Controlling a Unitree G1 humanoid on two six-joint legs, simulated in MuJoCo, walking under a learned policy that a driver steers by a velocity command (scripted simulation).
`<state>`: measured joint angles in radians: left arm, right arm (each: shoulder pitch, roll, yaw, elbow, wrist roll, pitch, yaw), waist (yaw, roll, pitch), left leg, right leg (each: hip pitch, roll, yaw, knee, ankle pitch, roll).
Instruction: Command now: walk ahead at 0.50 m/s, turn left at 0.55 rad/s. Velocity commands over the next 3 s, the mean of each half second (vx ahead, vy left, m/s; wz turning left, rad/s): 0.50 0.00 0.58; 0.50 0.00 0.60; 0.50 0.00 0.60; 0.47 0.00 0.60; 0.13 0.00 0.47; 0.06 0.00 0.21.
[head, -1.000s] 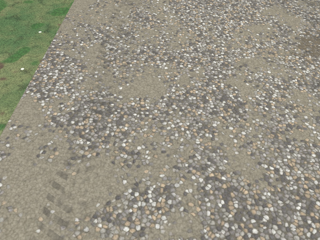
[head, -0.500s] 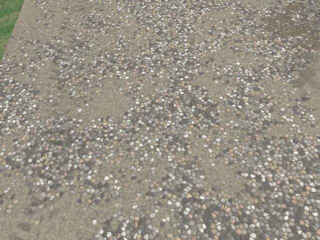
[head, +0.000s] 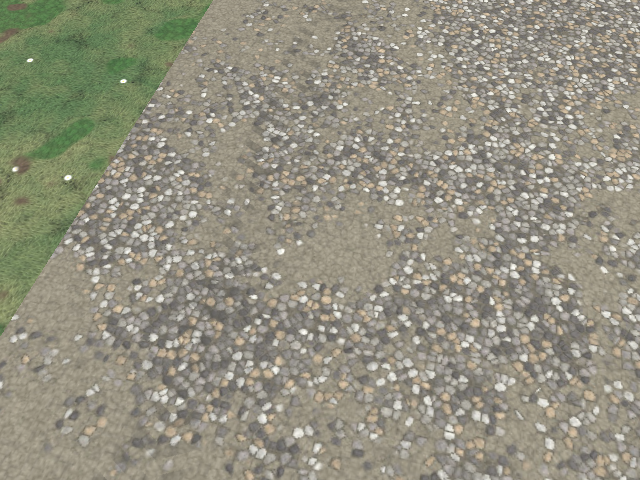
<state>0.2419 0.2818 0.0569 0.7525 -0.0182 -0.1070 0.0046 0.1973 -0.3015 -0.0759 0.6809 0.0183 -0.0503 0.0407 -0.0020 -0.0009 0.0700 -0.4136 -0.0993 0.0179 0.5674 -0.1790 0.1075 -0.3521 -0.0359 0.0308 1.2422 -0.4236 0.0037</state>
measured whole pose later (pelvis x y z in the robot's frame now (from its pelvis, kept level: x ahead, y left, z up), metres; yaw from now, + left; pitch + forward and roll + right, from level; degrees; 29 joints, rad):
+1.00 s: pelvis +0.51 +0.11 +0.00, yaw +36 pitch +1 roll -1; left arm 0.23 0.31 0.05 0.77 -0.01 -0.10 0.00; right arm 0.21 -0.30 -0.07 0.61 0.02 -0.04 0.04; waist 0.02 -0.01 0.07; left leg -0.38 -0.09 0.00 0.54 -0.18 0.09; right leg -0.40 -0.06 0.03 1.20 -0.40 0.01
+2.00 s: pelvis +0.86 +0.50 +0.01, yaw +72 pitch +1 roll -1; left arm 0.21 0.32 0.05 0.76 -0.01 -0.09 0.00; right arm 0.19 -0.31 -0.07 0.61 0.01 -0.03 0.03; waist 0.02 -0.01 0.09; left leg -0.39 -0.08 0.00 0.53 -0.16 0.09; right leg -0.41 -0.06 0.02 1.21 -0.44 0.03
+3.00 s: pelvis +0.93 +0.70 +0.00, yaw +92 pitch -1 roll -1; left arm 0.18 0.29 0.06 0.78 -0.01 -0.05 0.01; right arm 0.29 -0.26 -0.05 0.75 0.02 0.01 -0.03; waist 0.00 0.01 0.00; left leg -0.21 -0.03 -0.17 0.62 -0.40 0.01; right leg -0.28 0.02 0.00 0.60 -0.33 -0.01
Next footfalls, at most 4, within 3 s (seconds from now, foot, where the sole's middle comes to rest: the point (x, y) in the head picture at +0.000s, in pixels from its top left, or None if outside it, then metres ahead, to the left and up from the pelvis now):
0.36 right None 0.39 -0.13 -0.76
0.86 left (227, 417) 0.56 0.22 -0.76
1.36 right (231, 277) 0.91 0.24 -0.76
1.86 left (65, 304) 0.83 0.63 -0.76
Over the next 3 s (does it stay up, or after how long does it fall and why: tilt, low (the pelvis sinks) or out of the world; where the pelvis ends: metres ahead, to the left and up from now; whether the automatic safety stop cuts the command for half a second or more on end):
stays up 0.93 0.70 0.00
